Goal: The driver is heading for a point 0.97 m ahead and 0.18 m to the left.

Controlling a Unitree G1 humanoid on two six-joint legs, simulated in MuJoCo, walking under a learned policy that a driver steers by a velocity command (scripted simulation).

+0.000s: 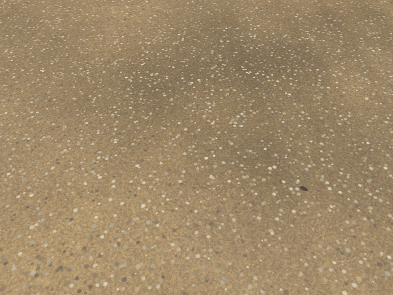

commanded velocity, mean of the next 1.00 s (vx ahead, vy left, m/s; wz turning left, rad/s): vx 0.22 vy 0.00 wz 0.00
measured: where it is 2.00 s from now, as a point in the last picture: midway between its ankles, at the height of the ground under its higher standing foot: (210, 274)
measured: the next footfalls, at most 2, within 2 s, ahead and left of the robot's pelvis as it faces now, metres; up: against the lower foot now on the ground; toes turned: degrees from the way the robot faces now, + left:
right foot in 0.14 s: +0.08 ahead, -0.12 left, +0.00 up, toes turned -2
left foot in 0.56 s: +0.38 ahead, +0.02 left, +0.00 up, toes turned +3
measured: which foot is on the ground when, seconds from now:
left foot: down 0.00-0.12, up 0.14-0.54, down 0.56-1.00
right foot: up 0.00-0.12, down 0.14-0.56, up 0.58-0.90, down 0.92-1.00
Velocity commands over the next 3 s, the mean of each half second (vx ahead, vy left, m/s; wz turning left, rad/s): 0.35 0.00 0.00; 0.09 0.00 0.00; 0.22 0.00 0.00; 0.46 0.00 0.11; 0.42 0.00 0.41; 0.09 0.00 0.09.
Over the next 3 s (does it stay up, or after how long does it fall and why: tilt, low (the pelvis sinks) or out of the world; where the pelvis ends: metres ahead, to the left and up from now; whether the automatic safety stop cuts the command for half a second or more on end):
stays up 1.00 0.05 0.00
